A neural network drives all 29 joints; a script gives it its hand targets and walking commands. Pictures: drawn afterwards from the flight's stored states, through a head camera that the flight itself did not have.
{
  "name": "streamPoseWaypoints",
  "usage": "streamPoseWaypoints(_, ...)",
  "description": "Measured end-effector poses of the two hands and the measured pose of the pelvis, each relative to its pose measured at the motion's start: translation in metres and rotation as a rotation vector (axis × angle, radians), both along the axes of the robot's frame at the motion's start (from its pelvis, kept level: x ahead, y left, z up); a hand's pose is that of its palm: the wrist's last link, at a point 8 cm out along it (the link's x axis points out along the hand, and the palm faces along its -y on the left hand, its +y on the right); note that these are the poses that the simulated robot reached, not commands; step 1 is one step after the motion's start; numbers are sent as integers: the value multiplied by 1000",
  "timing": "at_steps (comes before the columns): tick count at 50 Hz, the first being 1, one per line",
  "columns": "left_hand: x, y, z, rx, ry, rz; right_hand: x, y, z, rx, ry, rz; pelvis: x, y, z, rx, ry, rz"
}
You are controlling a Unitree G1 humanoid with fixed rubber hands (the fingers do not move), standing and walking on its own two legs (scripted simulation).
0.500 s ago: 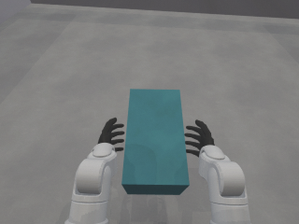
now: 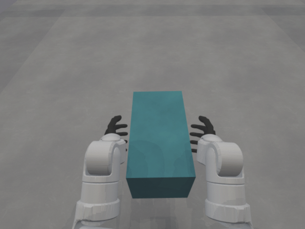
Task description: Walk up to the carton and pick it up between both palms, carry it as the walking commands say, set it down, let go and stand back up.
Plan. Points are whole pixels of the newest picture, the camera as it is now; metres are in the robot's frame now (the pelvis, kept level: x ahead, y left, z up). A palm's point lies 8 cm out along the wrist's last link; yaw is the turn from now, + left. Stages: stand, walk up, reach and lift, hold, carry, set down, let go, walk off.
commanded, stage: carry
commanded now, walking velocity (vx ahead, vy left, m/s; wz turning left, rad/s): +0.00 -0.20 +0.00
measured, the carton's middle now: (158, 141) +0.37 +0.00 -0.01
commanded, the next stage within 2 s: none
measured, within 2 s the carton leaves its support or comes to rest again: neither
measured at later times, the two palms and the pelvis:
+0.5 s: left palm (109, 169) +0.24 +0.11 +0.09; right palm (218, 161) +0.26 -0.13 +0.10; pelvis -0.05 -0.03 +0.01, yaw +4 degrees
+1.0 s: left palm (175, 175) +0.23 -0.03 +0.08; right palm (286, 187) +0.21 -0.27 +0.08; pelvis -0.09 -0.13 +0.00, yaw +3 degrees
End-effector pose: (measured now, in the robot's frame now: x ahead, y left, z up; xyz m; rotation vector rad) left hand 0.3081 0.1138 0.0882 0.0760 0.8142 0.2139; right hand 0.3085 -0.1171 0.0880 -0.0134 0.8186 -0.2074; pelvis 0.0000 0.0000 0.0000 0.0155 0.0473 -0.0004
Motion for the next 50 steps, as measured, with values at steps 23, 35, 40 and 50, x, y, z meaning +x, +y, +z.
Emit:
streamPoseWaypoints(23,-52,-10,2,-67,-52,59,-41,-14,11,-7,-38,93,-50,-32,8,-7,22,65)
streamPoseWaypoints(35,-85,-19,16,-66,-80,176,-46,-20,29,-43,-68,228,-57,-76,17,-82,-15,57)
streamPoseWaypoints(40,-77,-69,6,-5,-50,143,-38,-66,13,-34,-58,178,-54,-112,4,-75,-4,51)
streamPoseWaypoints(50,-74,-149,-12,-54,5,-68,-96,-150,-13,-10,15,-47,-88,-133,1,-58,-7,51)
